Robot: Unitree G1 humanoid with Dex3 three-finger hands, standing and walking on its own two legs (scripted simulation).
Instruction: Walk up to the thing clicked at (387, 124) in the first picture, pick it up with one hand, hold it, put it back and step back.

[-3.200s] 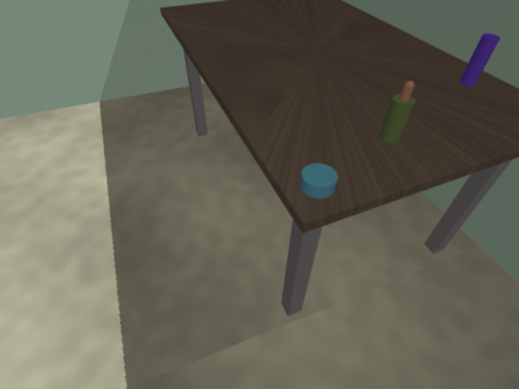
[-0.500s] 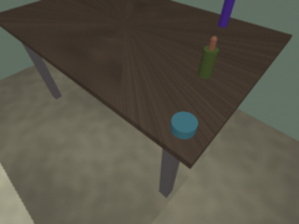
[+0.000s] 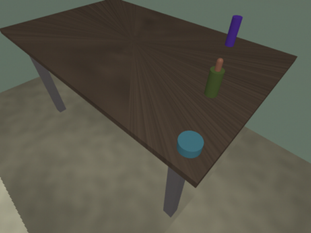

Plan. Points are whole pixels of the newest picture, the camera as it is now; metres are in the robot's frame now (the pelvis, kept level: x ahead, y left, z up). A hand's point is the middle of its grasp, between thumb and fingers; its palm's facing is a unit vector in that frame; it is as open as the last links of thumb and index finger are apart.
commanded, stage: walk up
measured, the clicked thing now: (215, 77) +0.69 -0.20 +0.04
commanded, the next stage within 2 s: stand in 0.54 s
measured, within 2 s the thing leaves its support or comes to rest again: neither
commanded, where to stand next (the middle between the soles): +0.05 +0.00 m, yaw +1 degrees
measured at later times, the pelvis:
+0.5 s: pelvis +0.01 +0.02 +0.01, yaw +0 degrees
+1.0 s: pelvis +0.01 +0.02 +0.01, yaw +0 degrees
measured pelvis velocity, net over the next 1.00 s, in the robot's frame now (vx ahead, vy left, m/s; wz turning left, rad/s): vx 0.01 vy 0.02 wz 0.00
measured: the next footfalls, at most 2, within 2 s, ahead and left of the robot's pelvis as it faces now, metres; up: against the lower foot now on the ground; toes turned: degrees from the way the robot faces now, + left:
none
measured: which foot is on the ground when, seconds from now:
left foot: down 0.00-1.00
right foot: down 0.00-1.00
